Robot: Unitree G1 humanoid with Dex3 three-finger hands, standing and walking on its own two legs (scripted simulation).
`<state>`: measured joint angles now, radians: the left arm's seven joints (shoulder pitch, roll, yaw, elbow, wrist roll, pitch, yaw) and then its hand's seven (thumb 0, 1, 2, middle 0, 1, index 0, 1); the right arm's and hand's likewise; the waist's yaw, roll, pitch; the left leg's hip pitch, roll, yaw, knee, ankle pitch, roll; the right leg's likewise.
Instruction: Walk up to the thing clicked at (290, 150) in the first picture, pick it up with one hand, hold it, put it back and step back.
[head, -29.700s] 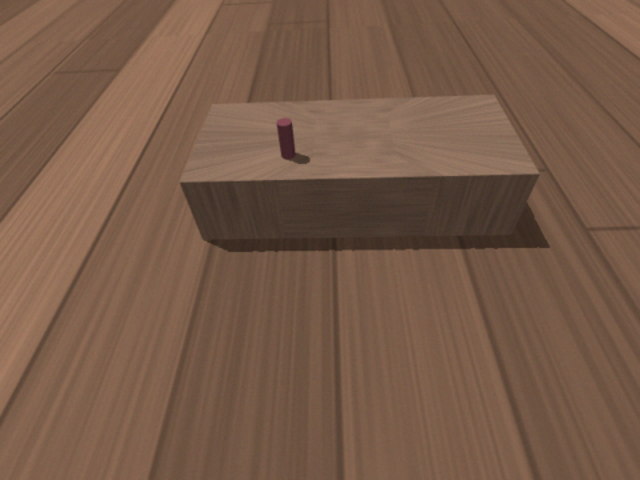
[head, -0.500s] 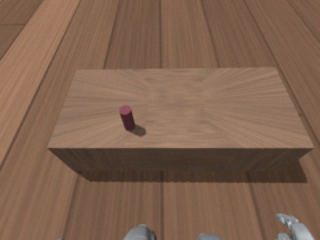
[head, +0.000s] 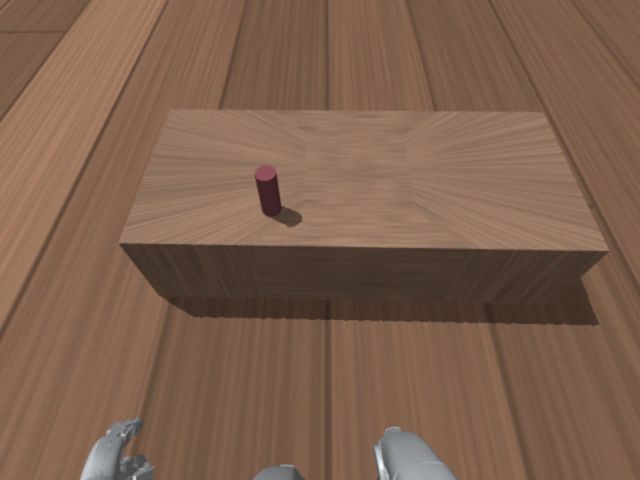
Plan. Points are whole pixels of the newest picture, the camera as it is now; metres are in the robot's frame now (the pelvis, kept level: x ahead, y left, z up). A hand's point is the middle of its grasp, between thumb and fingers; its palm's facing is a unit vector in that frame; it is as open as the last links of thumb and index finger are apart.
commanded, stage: step back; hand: left
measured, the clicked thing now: (268, 192) +0.85 +0.17 -0.35
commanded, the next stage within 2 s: stand in 1.76 s
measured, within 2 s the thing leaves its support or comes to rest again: neither
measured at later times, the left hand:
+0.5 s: hand out of the picture -0.07 +0.26 -0.13, palm faces -0.06 -0.90 -0.42, open 7.4 cm
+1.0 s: hand out of the picture -0.23 +0.25 -0.14, palm faces -0.06 -0.93 -0.37, open 7.4 cm
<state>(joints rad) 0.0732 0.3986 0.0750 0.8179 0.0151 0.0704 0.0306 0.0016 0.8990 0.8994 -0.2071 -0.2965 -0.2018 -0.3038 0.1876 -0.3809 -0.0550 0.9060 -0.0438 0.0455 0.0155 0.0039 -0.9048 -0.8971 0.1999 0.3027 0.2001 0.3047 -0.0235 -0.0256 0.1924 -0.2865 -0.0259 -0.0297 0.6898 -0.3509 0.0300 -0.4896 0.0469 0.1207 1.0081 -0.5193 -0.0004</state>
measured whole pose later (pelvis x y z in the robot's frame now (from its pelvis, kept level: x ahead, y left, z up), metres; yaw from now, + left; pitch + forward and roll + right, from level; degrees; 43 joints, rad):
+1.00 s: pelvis -0.29 -0.01 +0.01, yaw -6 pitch -3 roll +0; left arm 0.26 0.36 0.07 0.98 0.05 0.01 -0.02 0.00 0.90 0.90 -0.21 -0.30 -0.20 -0.30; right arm 0.19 -0.39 -0.06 0.93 -0.03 0.02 0.01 0.00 -0.90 -0.90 0.20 0.30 0.20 0.30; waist 0.04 0.02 0.06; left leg -0.40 -0.01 -0.08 0.79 -0.42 -0.01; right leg -0.19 0.03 0.04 0.57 -0.34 -0.03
